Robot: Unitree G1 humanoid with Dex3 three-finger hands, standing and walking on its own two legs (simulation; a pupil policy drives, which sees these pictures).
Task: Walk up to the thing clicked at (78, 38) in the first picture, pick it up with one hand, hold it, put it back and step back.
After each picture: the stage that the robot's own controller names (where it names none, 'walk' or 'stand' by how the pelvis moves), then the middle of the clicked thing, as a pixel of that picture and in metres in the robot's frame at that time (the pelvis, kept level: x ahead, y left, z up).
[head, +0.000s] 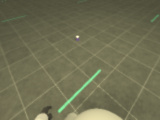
stand; (77, 38) +1.89 +0.36 -0.72
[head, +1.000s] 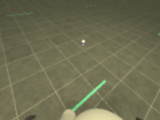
walk; (83, 43) +1.77 +0.17 -0.70
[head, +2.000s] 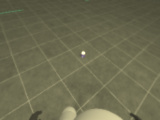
walk; (83, 54) +1.19 +0.08 -0.71
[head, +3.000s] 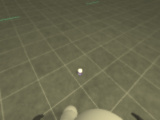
walk; (80, 72) +0.77 +0.11 -0.71
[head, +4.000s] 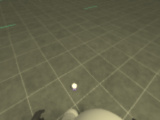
walk; (74, 87) +0.53 +0.17 -0.71
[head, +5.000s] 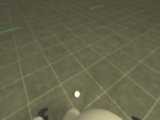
stand; (77, 95) +0.41 +0.15 -0.70
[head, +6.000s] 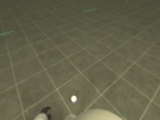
stand; (74, 99) +0.37 +0.18 -0.72
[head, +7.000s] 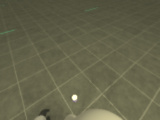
stand; (74, 98) +0.38 +0.17 -0.73
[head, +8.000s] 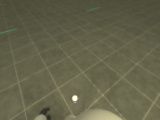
stand; (75, 99) +0.37 +0.16 -0.73
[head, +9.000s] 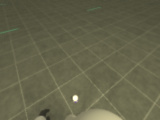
stand; (75, 99) +0.37 +0.16 -0.73
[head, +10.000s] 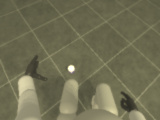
go down; (71, 69) +0.43 +0.17 -0.46
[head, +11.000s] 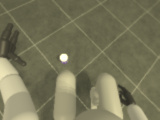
go down; (64, 59) +0.45 +0.21 -0.31
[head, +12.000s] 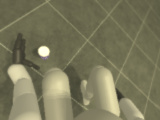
close in; (44, 53) +0.44 +0.24 -0.23
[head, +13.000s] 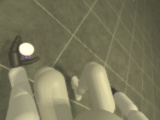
close; (26, 51) +0.43 +0.26 -0.23
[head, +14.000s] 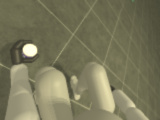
lift; (29, 52) +0.42 +0.24 -0.23
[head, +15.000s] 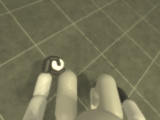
lift; (58, 66) +0.33 +0.23 -0.09
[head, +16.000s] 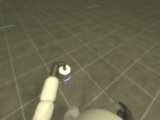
hold; (65, 74) +0.32 +0.17 +0.04
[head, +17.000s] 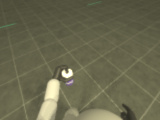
hold; (68, 77) +0.31 +0.16 -0.01
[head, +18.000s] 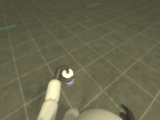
hold; (68, 77) +0.32 +0.16 +0.00
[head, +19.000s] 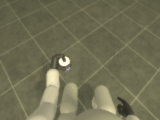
crouch; (65, 64) +0.39 +0.17 -0.08
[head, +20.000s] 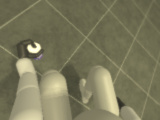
lower; (36, 51) +0.44 +0.27 -0.20
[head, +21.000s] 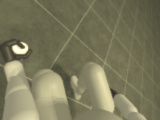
lower; (21, 51) +0.43 +0.28 -0.23
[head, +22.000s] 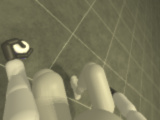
lower; (22, 50) +0.44 +0.28 -0.24
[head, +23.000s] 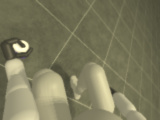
lower; (21, 50) +0.44 +0.28 -0.24
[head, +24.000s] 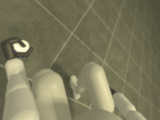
lower; (22, 49) +0.44 +0.27 -0.24
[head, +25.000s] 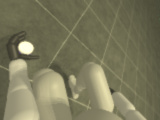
open; (25, 50) +0.43 +0.25 -0.24
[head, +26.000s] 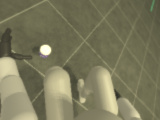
stand; (44, 51) +0.44 +0.24 -0.25
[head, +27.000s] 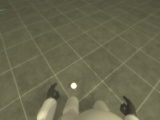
stand; (73, 86) +0.40 +0.15 -0.61
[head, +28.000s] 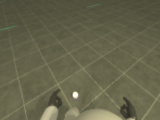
stand; (75, 95) +0.39 +0.15 -0.66
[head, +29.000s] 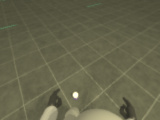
stand; (75, 96) +0.38 +0.15 -0.67
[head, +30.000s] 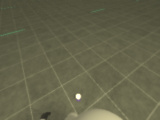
stand; (78, 97) +0.41 +0.14 -0.72
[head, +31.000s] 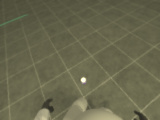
walk; (83, 81) +0.47 +0.15 -0.71
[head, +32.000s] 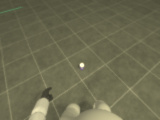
walk; (81, 66) +0.73 +0.10 -0.69
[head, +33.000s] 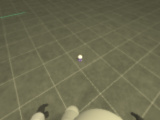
stand; (80, 58) +1.03 +0.18 -0.70
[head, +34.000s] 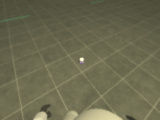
stand; (81, 61) +1.04 +0.14 -0.72
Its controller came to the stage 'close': yes
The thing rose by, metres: 0.71
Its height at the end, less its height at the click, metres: +0.00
